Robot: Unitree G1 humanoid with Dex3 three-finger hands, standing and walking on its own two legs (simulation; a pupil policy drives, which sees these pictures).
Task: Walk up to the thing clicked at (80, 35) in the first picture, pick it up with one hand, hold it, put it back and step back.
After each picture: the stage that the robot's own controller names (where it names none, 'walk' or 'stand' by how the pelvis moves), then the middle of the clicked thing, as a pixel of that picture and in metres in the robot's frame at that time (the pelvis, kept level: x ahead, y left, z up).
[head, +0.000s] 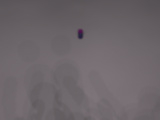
stand; (80, 34) +1.64 +0.04 -0.72
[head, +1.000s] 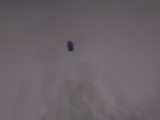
walk; (70, 46) +1.48 +0.27 -0.70
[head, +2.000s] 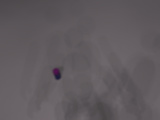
walk; (57, 74) +0.93 +0.36 -0.71
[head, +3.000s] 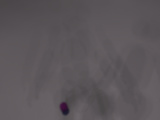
walk; (64, 108) +0.59 +0.24 -0.71
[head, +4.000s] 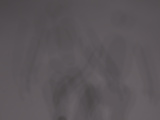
walk; out of the picture +0.37 +0.21 -0.70
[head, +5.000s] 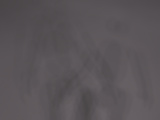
stand; out of the picture +0.32 +0.21 -0.72
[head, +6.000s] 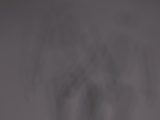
stand; out of the picture +0.34 +0.20 -0.72
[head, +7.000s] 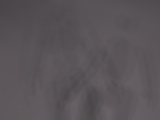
stand; out of the picture +0.33 +0.21 -0.73
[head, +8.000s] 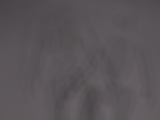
stand; out of the picture +0.32 +0.21 -0.73
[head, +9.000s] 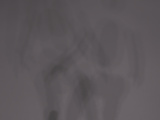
go down; out of the picture +0.34 +0.22 -0.70
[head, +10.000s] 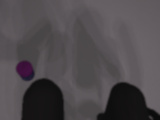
go down; (26, 71) +0.39 +0.26 -0.29
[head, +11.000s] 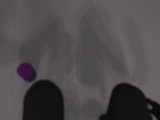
close in; (27, 72) +0.39 +0.26 -0.29
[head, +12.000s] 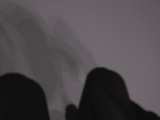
close in; out of the picture +0.37 +0.29 -0.21
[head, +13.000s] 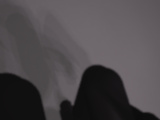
close; out of the picture +0.36 +0.30 -0.21
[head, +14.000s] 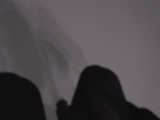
lift; out of the picture +0.35 +0.30 -0.22
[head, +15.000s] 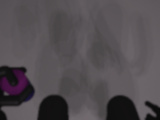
lift; (19, 87) +0.31 +0.22 -0.03
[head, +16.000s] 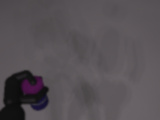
hold; (36, 93) +0.33 +0.18 -0.01
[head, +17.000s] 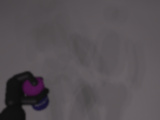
hold; (37, 94) +0.33 +0.18 -0.01
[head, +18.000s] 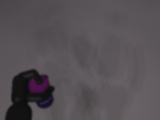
hold; (42, 92) +0.34 +0.16 +0.00
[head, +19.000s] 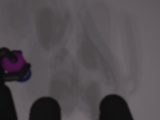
crouch; (18, 68) +0.40 +0.23 -0.09
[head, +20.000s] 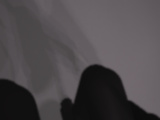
lower; out of the picture +0.39 +0.32 -0.22
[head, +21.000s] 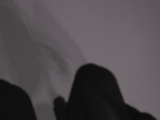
lower; out of the picture +0.40 +0.32 -0.22
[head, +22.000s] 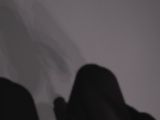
lower; out of the picture +0.39 +0.32 -0.22
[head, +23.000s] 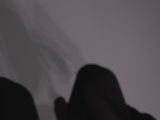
lower; out of the picture +0.39 +0.32 -0.22
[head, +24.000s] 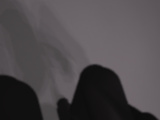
loosen; out of the picture +0.37 +0.30 -0.22
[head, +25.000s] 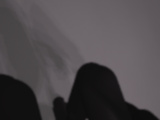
withdraw; out of the picture +0.37 +0.29 -0.22
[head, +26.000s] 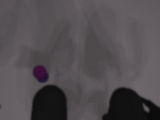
walk; (41, 74) +0.42 +0.23 -0.36
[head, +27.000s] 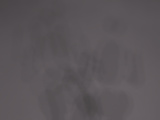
stand; out of the picture +0.34 +0.19 -0.66
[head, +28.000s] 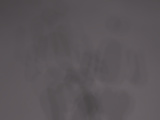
stand; out of the picture +0.35 +0.21 -0.67
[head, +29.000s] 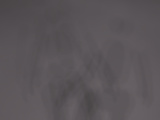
stand; out of the picture +0.35 +0.20 -0.70
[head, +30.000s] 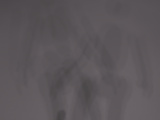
walk; out of the picture +0.37 +0.19 -0.71
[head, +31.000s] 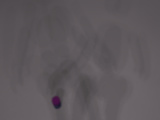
walk; (56, 102) +0.50 +0.22 -0.70
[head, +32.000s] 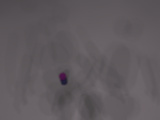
walk; (63, 79) +0.80 +0.26 -0.70
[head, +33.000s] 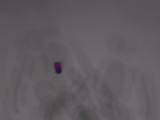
stand; (58, 68) +0.97 +0.24 -0.71
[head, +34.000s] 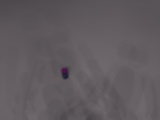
stand; (65, 73) +0.99 +0.22 -0.72
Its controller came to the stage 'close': yes
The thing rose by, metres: 0.71
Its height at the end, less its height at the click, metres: +0.00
